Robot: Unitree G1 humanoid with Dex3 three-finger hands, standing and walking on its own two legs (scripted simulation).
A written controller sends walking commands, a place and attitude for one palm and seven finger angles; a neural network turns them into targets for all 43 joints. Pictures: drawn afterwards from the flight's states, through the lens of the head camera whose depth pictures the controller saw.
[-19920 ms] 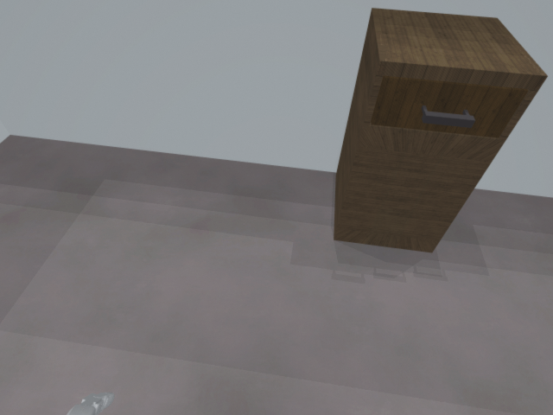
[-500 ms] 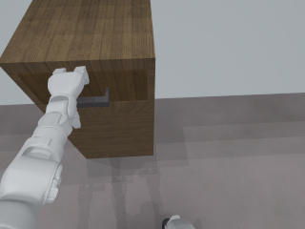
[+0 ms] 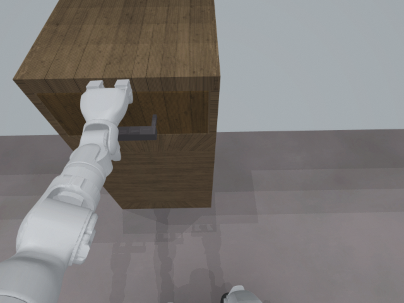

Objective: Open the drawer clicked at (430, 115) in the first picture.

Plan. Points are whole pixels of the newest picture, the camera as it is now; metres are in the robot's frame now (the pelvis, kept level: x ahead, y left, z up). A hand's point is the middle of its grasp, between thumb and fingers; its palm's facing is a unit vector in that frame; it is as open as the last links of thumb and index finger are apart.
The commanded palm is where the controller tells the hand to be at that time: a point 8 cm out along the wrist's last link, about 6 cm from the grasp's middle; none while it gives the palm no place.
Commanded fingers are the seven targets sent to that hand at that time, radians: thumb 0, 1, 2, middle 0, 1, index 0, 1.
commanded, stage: move the hooked fingers above the handle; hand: left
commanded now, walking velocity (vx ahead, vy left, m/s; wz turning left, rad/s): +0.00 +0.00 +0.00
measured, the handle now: (129, 126) +0.53 +0.16 -0.03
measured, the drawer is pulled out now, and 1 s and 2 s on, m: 0.00 0.00 0.00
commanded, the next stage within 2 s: lower the fingers behind the handle in 0.94 s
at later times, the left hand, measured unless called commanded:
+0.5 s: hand (110, 125) +0.50 +0.18 +0.03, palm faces +0.04 -0.01 -1.00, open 13.3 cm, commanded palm +0.48 +0.19 +0.09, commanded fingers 0.00 -0.50 0.30 -0.30 -1.20 -0.30 -1.20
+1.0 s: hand (109, 130) +0.49 +0.19 +0.02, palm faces +0.00 -0.04 -1.00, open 13.8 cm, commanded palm +0.46 +0.19 +0.09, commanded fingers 0.00 -0.50 0.30 -0.30 -1.20 -0.30 -1.20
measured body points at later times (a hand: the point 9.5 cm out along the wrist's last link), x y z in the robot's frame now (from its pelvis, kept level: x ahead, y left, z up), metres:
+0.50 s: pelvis +0.00 +0.00 -0.01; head +0.11 -0.01 +0.43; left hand +0.49 +0.18 +0.08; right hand +0.02 -0.28 -0.14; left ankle -0.03 +0.09 -0.70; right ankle +0.04 -0.11 -0.70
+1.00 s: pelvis +0.01 +0.00 +0.00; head +0.11 -0.01 +0.43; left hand +0.48 +0.19 +0.07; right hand +0.03 -0.28 -0.13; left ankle -0.03 +0.09 -0.70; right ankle +0.04 -0.11 -0.70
